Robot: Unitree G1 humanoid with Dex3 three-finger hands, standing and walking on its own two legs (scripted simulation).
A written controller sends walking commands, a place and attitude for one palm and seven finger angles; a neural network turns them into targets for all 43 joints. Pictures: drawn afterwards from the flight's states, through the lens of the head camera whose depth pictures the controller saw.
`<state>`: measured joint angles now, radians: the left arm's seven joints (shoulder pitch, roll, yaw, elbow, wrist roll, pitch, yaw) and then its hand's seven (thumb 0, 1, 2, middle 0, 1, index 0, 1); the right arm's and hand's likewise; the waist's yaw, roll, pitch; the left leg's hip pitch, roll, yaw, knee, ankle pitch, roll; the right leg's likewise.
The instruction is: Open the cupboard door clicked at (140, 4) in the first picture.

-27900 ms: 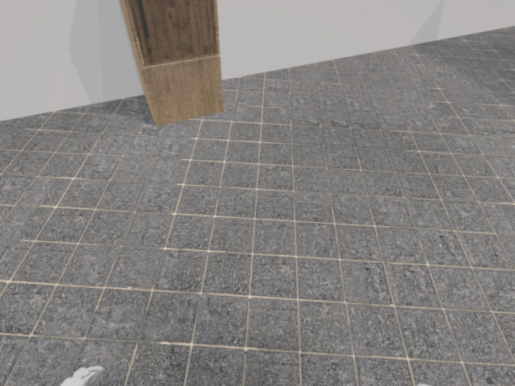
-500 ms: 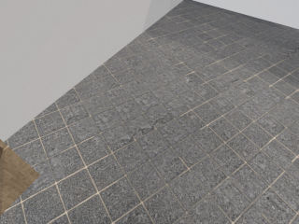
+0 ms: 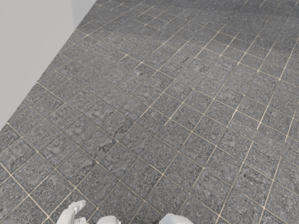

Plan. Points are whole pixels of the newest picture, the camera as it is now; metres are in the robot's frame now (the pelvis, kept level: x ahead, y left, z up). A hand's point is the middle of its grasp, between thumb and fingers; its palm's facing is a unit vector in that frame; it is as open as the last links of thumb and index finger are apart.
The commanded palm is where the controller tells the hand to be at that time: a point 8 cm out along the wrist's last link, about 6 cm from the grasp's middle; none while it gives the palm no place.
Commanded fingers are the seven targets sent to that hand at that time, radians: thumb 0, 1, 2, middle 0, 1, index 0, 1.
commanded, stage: walk to a spot facing it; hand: left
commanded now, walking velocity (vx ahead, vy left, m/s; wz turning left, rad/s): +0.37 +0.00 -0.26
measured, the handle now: out of the picture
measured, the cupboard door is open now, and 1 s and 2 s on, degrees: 41 41 41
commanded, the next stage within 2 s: turn to face it in 0.54 s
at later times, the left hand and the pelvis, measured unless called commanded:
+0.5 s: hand out of the picture +0.14 +0.16 -0.16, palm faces +0.00 -0.99 -0.15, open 7.3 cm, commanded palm none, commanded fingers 0.00 0.90 0.90 -0.20 -0.30 -0.20 -0.30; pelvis +0.26 +0.00 +0.00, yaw -8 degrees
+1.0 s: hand (128, 95) +0.62 +0.10 -0.14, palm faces -0.16 -0.96 -0.21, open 7.3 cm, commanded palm none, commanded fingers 0.00 0.90 0.90 -0.20 -0.30 -0.20 -0.30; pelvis +0.43 -0.05 +0.01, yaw -4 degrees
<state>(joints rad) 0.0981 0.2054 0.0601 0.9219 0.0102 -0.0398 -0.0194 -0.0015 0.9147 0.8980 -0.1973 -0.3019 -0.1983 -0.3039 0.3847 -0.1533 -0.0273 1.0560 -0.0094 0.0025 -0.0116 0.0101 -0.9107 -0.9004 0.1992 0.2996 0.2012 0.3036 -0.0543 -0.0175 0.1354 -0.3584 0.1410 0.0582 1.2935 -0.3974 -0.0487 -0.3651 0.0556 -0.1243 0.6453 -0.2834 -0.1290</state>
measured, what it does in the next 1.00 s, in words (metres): walks ahead: left foot, then right foot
